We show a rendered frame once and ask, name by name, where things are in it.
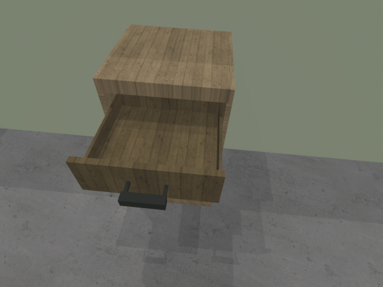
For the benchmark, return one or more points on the drawer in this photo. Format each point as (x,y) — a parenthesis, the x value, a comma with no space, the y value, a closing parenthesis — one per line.
(152,142)

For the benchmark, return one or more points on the handle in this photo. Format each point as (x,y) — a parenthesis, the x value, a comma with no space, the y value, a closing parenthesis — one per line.
(142,200)

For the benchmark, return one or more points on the cabinet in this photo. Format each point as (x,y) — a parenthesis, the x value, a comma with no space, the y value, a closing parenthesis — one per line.
(177,63)

